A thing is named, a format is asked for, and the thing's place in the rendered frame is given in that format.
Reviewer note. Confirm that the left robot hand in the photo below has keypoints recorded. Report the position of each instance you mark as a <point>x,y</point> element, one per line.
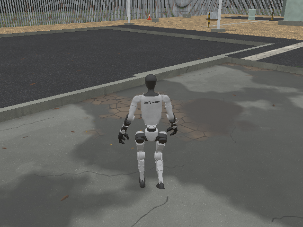
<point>120,137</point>

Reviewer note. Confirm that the robot left foot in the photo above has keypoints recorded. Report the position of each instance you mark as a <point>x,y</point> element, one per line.
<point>142,184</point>

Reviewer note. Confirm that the robot right foot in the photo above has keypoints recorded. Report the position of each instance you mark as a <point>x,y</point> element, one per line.
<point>160,186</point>

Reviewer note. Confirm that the left robot forearm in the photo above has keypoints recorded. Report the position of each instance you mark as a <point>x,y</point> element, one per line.
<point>125,125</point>

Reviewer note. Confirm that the right robot forearm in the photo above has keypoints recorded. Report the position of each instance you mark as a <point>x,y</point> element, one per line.
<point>173,122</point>

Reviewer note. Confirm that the right robot upper arm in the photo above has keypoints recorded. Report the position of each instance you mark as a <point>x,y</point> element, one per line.
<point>168,107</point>

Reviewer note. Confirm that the left robot upper arm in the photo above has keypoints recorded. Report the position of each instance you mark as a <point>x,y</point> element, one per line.
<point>133,107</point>

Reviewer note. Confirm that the right robot hand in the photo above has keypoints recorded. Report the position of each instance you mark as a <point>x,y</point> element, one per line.
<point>174,132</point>

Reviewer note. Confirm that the robot foot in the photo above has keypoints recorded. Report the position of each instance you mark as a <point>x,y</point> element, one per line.
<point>142,184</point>
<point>160,186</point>

